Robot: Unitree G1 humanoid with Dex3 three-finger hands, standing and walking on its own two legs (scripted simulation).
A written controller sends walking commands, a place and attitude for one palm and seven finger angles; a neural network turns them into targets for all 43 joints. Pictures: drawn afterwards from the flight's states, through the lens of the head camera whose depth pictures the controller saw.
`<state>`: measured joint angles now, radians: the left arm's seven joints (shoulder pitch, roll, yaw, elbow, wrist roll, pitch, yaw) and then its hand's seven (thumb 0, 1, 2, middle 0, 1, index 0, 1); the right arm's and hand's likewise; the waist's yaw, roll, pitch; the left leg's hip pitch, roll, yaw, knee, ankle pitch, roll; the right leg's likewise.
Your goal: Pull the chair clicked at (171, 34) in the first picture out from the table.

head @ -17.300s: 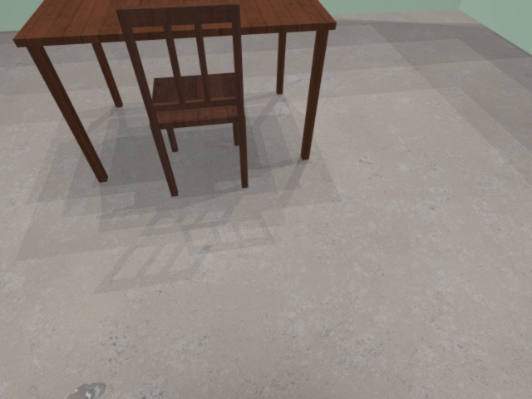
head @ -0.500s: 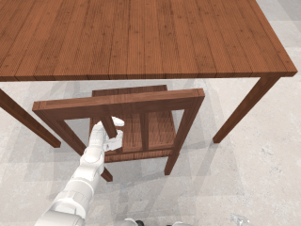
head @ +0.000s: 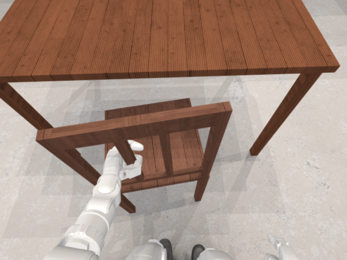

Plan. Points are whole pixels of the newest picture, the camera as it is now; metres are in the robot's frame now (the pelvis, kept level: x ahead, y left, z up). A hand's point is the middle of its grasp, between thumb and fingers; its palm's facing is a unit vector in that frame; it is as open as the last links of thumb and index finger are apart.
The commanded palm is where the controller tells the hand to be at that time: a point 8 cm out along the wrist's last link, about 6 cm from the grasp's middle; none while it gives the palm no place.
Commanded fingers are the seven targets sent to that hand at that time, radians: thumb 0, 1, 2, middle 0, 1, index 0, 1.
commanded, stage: step backward, pulling the chair out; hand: left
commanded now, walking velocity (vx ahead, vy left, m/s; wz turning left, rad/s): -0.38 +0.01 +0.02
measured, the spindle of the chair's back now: (131, 161) +0.36 +0.13 -0.09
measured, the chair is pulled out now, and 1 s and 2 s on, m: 0.13 0.29 0.45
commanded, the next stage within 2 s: none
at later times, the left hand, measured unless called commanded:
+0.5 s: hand (131, 194) +0.26 +0.12 -0.07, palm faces -0.01 -0.98 -0.19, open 5.7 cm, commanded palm +0.24 +0.17 -0.07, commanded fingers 0.00 0.90 0.90 -0.50 -1.45 -0.50 -1.45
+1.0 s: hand (125, 233) +0.18 +0.12 -0.07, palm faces -0.04 -0.98 -0.18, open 5.7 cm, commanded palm +0.16 +0.18 -0.07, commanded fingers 0.00 0.90 0.90 -0.50 -1.45 -0.50 -1.45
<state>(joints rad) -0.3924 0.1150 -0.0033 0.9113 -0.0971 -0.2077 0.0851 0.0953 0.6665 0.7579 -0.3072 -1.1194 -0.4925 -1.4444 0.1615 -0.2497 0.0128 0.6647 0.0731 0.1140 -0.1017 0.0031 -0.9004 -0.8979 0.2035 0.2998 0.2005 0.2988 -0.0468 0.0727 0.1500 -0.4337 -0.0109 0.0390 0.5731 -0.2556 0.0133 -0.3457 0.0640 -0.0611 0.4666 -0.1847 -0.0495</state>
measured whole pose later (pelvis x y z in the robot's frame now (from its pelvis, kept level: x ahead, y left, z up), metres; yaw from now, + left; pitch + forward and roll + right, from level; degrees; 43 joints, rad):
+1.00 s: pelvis -0.17 +0.01 -0.01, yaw +0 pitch +2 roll +0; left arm -0.35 0.15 0.00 0.78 -0.02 -0.15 0.10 0.03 0.62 0.74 -0.29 -1.22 -0.49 -1.44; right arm 0.16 -0.22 0.00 0.66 0.04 0.06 -0.09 0.00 -0.90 -0.90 0.20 0.30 0.20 0.30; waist -0.07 0.01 0.17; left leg -0.39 0.03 -0.03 0.70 -0.43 -0.04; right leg -0.49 -0.07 -0.05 0.53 -0.08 0.01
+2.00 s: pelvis -0.33 +0.01 +0.00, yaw +2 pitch +2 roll +1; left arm -0.41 0.16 -0.02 0.81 -0.03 -0.12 0.10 0.04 0.64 0.73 -0.24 -1.21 -0.49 -1.44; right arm 0.16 -0.25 -0.01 0.67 0.02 0.05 -0.11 0.00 -0.90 -0.90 0.20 0.30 0.20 0.30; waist -0.04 -0.02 0.19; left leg -0.32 0.01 -0.01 0.54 -0.25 -0.02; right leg -0.44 -0.05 -0.02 0.60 -0.22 0.01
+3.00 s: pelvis -0.37 +0.00 +0.01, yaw +0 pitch -2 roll +0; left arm -0.05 0.13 -0.03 0.66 -0.04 -0.08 0.09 0.08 0.64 0.76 -0.23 -1.16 -0.49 -1.44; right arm 0.16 -0.23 0.02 0.68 0.04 0.00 -0.12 0.01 -0.90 -0.90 0.20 0.30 0.20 0.30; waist -0.01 0.01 0.08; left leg -0.18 0.04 0.02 0.45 -0.23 -0.02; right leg -0.21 -0.02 0.00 0.44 -0.21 0.02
